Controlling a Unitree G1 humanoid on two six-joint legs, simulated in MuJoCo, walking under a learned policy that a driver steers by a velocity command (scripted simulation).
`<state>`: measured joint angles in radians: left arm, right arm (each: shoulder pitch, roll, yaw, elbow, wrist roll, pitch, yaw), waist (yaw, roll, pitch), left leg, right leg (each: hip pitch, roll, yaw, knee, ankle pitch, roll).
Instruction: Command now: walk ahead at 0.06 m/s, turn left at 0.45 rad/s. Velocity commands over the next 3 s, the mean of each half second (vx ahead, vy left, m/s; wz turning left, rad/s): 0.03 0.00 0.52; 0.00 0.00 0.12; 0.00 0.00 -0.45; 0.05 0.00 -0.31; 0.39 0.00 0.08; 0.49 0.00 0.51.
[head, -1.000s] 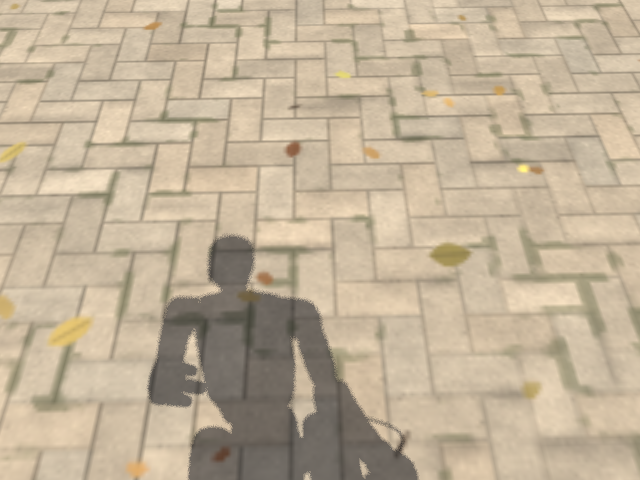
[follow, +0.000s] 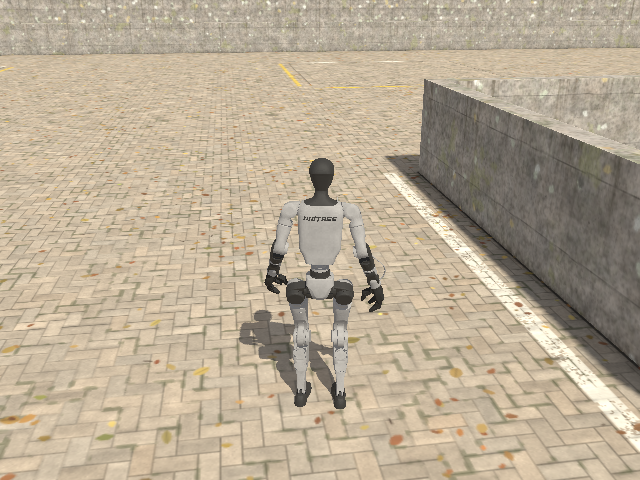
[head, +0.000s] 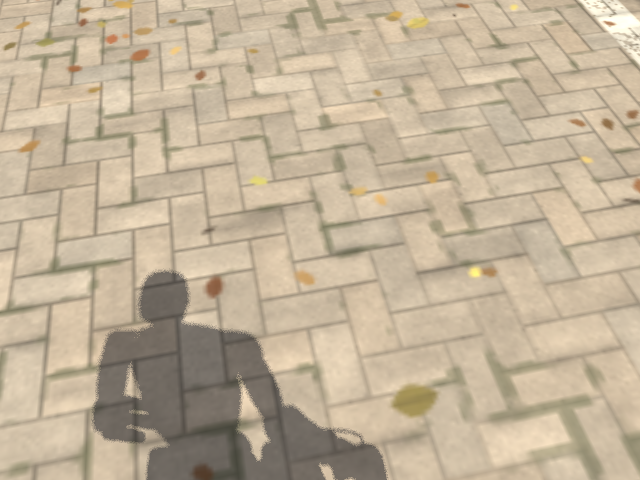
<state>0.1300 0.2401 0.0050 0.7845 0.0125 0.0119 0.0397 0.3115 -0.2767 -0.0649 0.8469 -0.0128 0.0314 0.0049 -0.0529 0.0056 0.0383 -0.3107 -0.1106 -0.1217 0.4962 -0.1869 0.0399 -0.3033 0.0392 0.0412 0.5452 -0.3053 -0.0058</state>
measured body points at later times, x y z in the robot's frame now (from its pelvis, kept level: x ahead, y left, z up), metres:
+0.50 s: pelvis -0.03 +0.02 +0.00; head -0.01 +0.05 +0.45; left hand -0.02 +0.32 -0.13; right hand +0.18 -0.20 -0.10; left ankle -0.06 +0.10 -0.74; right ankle +0.02 -0.10 -0.70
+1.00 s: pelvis -0.04 +0.02 +0.01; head -0.02 +0.02 +0.46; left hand -0.05 +0.30 -0.12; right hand +0.14 -0.19 -0.13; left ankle -0.06 +0.10 -0.73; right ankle +0.00 -0.09 -0.73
